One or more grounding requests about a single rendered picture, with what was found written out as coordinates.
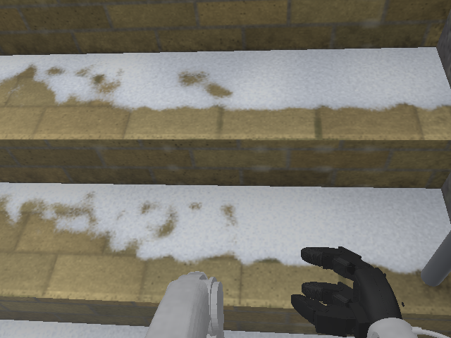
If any robot right forearm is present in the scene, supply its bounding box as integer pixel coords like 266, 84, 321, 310
367, 318, 418, 338

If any left robot thigh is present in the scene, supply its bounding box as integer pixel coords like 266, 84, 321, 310
145, 275, 224, 338

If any robot right hand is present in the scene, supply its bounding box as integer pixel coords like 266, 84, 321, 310
291, 246, 404, 338

